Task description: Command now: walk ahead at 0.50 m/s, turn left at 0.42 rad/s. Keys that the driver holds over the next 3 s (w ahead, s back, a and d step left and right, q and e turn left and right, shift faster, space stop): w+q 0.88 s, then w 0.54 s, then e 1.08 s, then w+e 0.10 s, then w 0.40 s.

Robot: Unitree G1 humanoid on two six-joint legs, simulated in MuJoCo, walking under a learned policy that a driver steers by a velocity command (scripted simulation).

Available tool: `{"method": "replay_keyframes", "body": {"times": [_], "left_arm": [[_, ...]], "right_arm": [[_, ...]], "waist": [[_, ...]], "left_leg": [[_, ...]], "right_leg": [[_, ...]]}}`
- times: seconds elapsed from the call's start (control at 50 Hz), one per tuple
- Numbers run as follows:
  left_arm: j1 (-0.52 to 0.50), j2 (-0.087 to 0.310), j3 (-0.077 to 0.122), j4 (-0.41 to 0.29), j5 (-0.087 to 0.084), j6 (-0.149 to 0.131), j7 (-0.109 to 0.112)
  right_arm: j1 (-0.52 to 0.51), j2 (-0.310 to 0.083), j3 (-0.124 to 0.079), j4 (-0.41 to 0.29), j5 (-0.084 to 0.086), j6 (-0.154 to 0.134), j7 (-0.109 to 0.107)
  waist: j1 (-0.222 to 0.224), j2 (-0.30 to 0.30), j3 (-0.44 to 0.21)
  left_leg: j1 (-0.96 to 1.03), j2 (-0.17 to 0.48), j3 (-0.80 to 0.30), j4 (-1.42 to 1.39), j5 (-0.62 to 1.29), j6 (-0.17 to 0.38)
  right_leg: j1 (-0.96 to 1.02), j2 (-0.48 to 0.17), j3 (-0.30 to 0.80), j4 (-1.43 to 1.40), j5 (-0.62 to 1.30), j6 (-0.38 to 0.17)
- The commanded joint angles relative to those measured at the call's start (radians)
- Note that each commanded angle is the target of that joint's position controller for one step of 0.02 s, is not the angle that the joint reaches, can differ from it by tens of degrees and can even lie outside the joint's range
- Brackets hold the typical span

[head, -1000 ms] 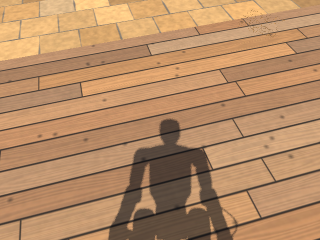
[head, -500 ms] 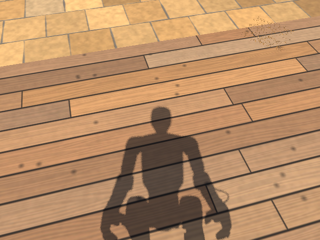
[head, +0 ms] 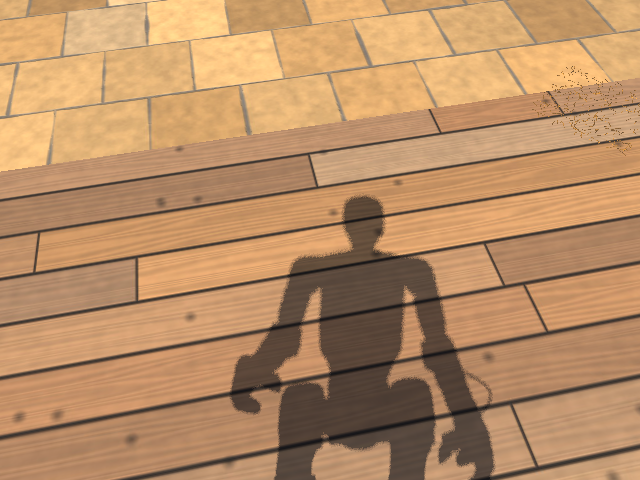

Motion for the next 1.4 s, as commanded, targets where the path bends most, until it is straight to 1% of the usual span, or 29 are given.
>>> {"method": "replay_keyframes", "body": {"times": [0.02, 0.1, 0.18, 0.28, 0.34, 0.38, 0.4, 0.42, 0.44, 0.46, 0.48, 0.5, 0.54, 0.62, 0.72, 0.86, 0.9, 0.94, 0.96, 0.98, 1.0, 1.02, 1.04, 1.06, 1.12, 1.18, 1.24, 1.3, 1.4], "left_arm": [[0.131, 0.051, 0.009, 0.01, -0.011, -0.025, 0.01], [0.186, 0.078, 0.015, 0.027, -0.014, -0.042, 0.012], [0.221, 0.082, 0.011, 0.036, -0.011, -0.043, 0.015], [0.299, 0.13, 0.02, 0.059, -0.01, -0.029, 0.029], [0.291, 0.165, 0.029, 0.059, -0.005, -0.009, 0.039], [0.279, 0.196, 0.038, 0.048, -0.005, 0.012, 0.037], [0.262, 0.197, 0.038, 0.029, -0.008, 0.018, 0.03], [0.285, 0.092, 0.017, -0.032, -0.022, 0.016, 0.017], [0.216, 0.131, 0.027, -0.095, -0.022, 0.005, 0.004], [0.102, 0.142, 0.026, -0.12, -0.018, -0.005, -0.001], [0.099, 0.13, 0.019, -0.122, -0.024, -0.017, -0.002], [0.12, 0.126, 0.02, -0.104, -0.016, -0.017, 0.001], [0.161, 0.118, 0.019, -0.097, 0.017, 0.02, -0.001], [0.076, 0.105, 0.015, -0.139, 0.02, 0.059, -0.014], [-0.121, 0.122, 0.011, -0.215, 0.014, 0.063, -0.017], [-0.29, 0.128, -0.011, -0.305, -0.001, 0.037, -0.029], [-0.21, 0.148, -0.008, -0.294, -0.005, 0.028, -0.024], [0.007, 0.189, 0.012, -0.227, -0.006, 0.015, -0.004], [0.146, 0.215, 0.023, -0.197, 0.004, 0.003, 0.009], [0.277, 0.295, 0.039, -0.196, 0.03, 0.001, 0.024], [0.256, 0.335, 0.054, -0.173, 0.019, 0.015, 0.013], [0.154, 0.241, 0.038, -0.198, 0.0, 0.024, 0.002], [0.091, 0.167, 0.02, -0.205, -0.007, 0.022, -0.003], [0.072, 0.137, 0.011, -0.194, 0.0, 0.019, -0.004], [0.127, 0.146, 0.008, -0.14, -0.008, -0.008, -0.008], [0.174, 0.162, 0.011, -0.11, -0.02, -0.026, -0.014], [0.213, 0.155, 0.009, -0.086, -0.022, -0.02, -0.015], [0.26, 0.168, 0.011, -0.062, -0.025, -0.017, -0.017], [0.317, 0.198, 0.015, -0.028, -0.018, -0.005, -0.011]], "right_arm": [[0.048, -0.019, -0.016, -0.052, -0.021, 0.025, 0.019], [-0.075, -0.015, -0.02, -0.112, -0.022, 0.047, 0.038], [-0.238, -0.013, -0.009, -0.179, -0.018, 0.043, 0.054], [-0.373, -0.027, -0.003, -0.243, -0.026, 0.04, 0.067], [-0.317, -0.057, -0.017, -0.239, -0.03, 0.041, 0.059], [-0.144, -0.095, -0.04, -0.192, -0.031, 0.032, 0.049], [0.002, -0.145, -0.063, -0.148, -0.042, 0.024, 0.037], [0.034, -0.257, -0.093, -0.152, -0.048, 0.022, 0.023], [0.037, -0.305, -0.1, -0.174, -0.021, 0.034, 0.023], [0.008, -0.276, -0.093, -0.163, -0.011, 0.042, 0.016], [-0.038, -0.226, -0.079, -0.161, -0.002, 0.038, 0.01], [-0.087, -0.187, -0.069, -0.169, -0.001, 0.031, 0.007], [-0.122, -0.147, -0.053, -0.178, 0.012, 0.012, 0.002], [-0.039, -0.184, -0.058, -0.167, 0.015, -0.011, 0.005], [0.081, -0.189, -0.055, -0.16, 0.013, -0.005, 0.003], [0.15, -0.207, -0.056, -0.168, -0.004, -0.002, -0.013], [0.099, -0.224, -0.058, -0.182, -0.004, -0.003, -0.019], [0.061, -0.237, -0.059, -0.186, -0.003, -0.013, -0.01], [0.057, -0.219, -0.053, -0.187, 0.003, -0.021, -0.002], [0.108, -0.126, -0.029, -0.217, 0.019, -0.027, 0.003], [0.227, -0.122, -0.03, -0.213, 0.032, -0.021, 0.002], [0.19, -0.167, -0.031, -0.184, -0.005, -0.007, -0.005], [0.093, -0.162, -0.028, -0.193, -0.015, -0.004, 0.004], [0.044, -0.146, -0.024, -0.207, -0.016, -0.003, 0.011], [0.028, -0.128, -0.017, -0.215, -0.03, 0.018, 0.03], [-0.041, -0.118, -0.01, -0.238, -0.035, 0.024, 0.039], [-0.187, -0.101, 0.006, -0.283, -0.035, 0.02, 0.048], [-0.304, -0.073, 0.026, -0.316, -0.026, 0.014, 0.054], [-0.383, -0.099, 0.026, -0.342, -0.019, 0.008, 0.044]], "waist": [[0.012, -0.091, -0.027], [0.006, -0.097, 0.001], [0.029, -0.099, 0.038], [0.064, -0.099, 0.049], [0.025, -0.131, -0.005], [-0.046, -0.13, -0.11], [-0.117, -0.07, -0.191], [-0.081, 0.123, -0.278], [-0.071, 0.125, -0.338], [-0.07, 0.011, -0.2], [-0.034, -0.022, -0.103], [0.013, -0.068, -0.059], [0.063, -0.042, -0.069], [0.05, -0.014, -0.06], [-0.022, 0.023, -0.024], [-0.066, 0.052, -0.003], [-0.015, 0.063, -0.016], [0.076, 0.04, -0.114], [0.143, 0.008, -0.199], [0.157, -0.139, -0.351], [0.073, -0.373, -0.41], [0.042, -0.167, -0.243], [0.046, -0.055, -0.124], [0.034, -0.032, -0.067], [0.012, -0.119, -0.06], [0.012, -0.118, -0.053], [0.038, -0.107, -0.019], [0.07, -0.114, -0.01], [0.088, -0.122, -0.006]], "left_leg": [[-0.175, 0.077, -0.037, 0.032, 0.059, -0.007], [-0.3, 0.095, -0.01, -0.025, 0.184, -0.022], [-0.303, 0.081, 0.043, -0.272, 0.326, -0.031], [-0.258, 0.044, 0.13, -0.482, 0.286, 0.012], [-0.147, -0.036, 0.179, -0.517, 0.141, 0.068], [0.052, -0.105, 0.179, -0.582, 0.078, 0.114], [0.278, -0.08, 0.097, -0.667, 0.087, 0.152], [0.568, 0.212, -0.336, -0.701, 0.021, 0.257], [0.655, 0.34, -0.767, -0.863, 0.059, 0.349], [0.578, 0.31, -0.605, -0.89, 0.103, 0.308], [0.444, 0.28, -0.485, -0.901, 0.206, 0.269], [0.344, 0.22, -0.392, -0.91, 0.319, 0.22], [0.242, 0.146, -0.283, -0.922, 0.464, 0.189], [0.219, 0.095, -0.244, -0.941, 0.53, 0.169], [0.321, 0.092, -0.297, -0.945, 0.505, 0.132], [0.427, 0.112, -0.359, -0.858, 0.642, 0.127], [0.391, 0.115, -0.358, -0.821, 0.71, 0.091], [0.35, 0.069, -0.312, -0.616, 0.921, 0.045], [0.254, 0.018, -0.277, -0.415, 0.804, 0.027], [0.075, -0.065, -0.197, -0.11, 0.406, 0.001], [-0.128, -0.188, -0.133, 0.104, -0.181, -0.021], [-0.207, -0.103, -0.157, 0.17, -0.115, -0.016], [-0.206, -0.071, -0.145, 0.135, -0.041, -0.021], [-0.195, -0.042, -0.137, 0.074, -0.01, -0.021], [-0.145, -0.02, -0.115, -0.015, 0.008, -0.033], [-0.223, 0.004, -0.084, -0.083, 0.062, -0.048], [-0.282, 0.05, -0.023, -0.237, 0.169, -0.072], [-0.224, 0.049, 0.029, -0.421, 0.258, -0.082], [-0.148, 0.017, 0.061, -0.569, 0.215, -0.05]], "right_leg": [[0.13, -0.293, 0.249, -0.285, 0.108, -0.074], [0.153, -0.275, 0.11, -0.307, 0.23, -0.069], [0.165, -0.241, -0.004, -0.304, 0.316, -0.057], [0.317, -0.29, -0.071, -0.261, 0.467, -0.053], [0.401, -0.302, -0.118, -0.086, 0.852, -0.04], [0.383, -0.301, -0.127, 0.211, 0.898, -0.033], [0.237, -0.278, -0.138, 0.469, 0.693, -0.002], [-0.148, -0.158, -0.131, 0.818, -0.025, 0.048], [-0.382, 0.003, 0.079, 1.015, -0.381, 0.077], [-0.488, -0.068, 0.165, 0.997, -0.269, 0.066], [-0.465, -0.105, 0.161, 0.91, -0.176, 0.061], [-0.401, -0.135, 0.166, 0.819, -0.14, 0.063], [-0.289, -0.152, 0.173, 0.736, -0.129, 0.087], [-0.334, -0.142, 0.146, 0.621, -0.048, 0.124], [-0.468, -0.118, 0.153, 0.433, 0.097, 0.132], [-0.419, -0.043, 0.151, 0.187, 0.128, 0.094], [-0.259, -0.022, 0.153, 0.102, 0.099, 0.064], [0.04, 0.03, 0.119, 0.041, 0.068, 0.022], [0.252, -0.041, 0.173, 0.016, 0.077, -0.008], [0.486, -0.299, 0.489, 0.002, -0.087, -0.072], [0.557, -0.451, 0.938, -0.151, -0.071, -0.186], [0.408, -0.42, 0.88, -0.173, -0.204, -0.182], [0.272, -0.368, 0.717, -0.189, -0.189, -0.167], [0.189, -0.315, 0.6, -0.215, -0.109, -0.139], [0.122, -0.244, 0.427, -0.244, 0.136, -0.119], [0.149, -0.241, 0.355, -0.285, 0.202, -0.139], [0.161, -0.213, 0.287, -0.326, 0.206, -0.134], [0.162, -0.187, 0.223, -0.319, 0.274, -0.113], [0.256, -0.239, 0.227, -0.25, 0.38, -0.097]]}}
